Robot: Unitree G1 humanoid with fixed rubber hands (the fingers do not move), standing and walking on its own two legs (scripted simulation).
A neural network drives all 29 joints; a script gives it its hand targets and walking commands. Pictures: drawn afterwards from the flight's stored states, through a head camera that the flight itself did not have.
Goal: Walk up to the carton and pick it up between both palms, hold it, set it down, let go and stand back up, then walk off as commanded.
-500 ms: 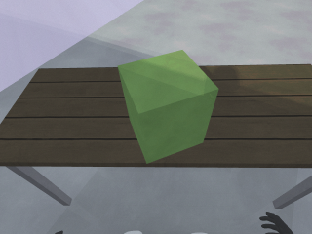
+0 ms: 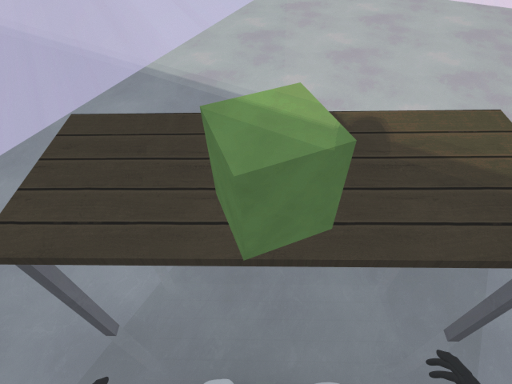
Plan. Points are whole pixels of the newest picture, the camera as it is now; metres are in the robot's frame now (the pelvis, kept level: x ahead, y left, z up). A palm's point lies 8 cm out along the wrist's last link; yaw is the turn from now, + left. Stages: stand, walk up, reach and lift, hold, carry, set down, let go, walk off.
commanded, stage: stand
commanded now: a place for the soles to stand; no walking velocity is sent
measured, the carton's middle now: (271, 172) +0.50 -0.01 +0.03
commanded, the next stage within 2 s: reach and lift in 0.32 s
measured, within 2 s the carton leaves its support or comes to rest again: neither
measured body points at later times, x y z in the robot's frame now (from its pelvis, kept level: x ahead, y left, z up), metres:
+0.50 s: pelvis +0.00 +0.00 +0.00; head +0.02 +0.00 +0.45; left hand +0.14 +0.29 -0.10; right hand +0.15 -0.29 -0.10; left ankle +0.06 +0.13 -0.71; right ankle +0.03 -0.12 -0.71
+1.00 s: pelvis +0.02 -0.01 +0.02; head +0.02 -0.01 +0.47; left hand +0.19 +0.23 -0.07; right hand +0.18 -0.29 -0.07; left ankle +0.06 +0.13 -0.71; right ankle +0.03 -0.12 -0.71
